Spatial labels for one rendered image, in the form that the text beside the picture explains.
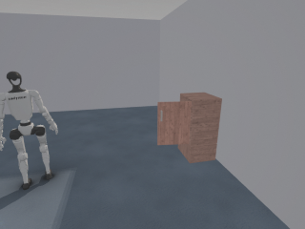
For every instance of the right robot forearm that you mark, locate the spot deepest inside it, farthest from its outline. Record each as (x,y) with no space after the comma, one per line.
(47,116)

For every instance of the robot right shin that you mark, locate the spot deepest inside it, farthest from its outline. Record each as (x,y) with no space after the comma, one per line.
(46,159)

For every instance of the robot right upper arm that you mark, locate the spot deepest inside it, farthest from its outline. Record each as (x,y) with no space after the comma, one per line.
(38,100)

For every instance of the left robot thigh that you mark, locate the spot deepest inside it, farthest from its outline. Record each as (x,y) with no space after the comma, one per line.
(19,144)

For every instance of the cupboard door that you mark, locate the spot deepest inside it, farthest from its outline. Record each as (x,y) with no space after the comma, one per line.
(174,129)

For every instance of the robot right hand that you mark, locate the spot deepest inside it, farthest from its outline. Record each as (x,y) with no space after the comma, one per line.
(54,128)

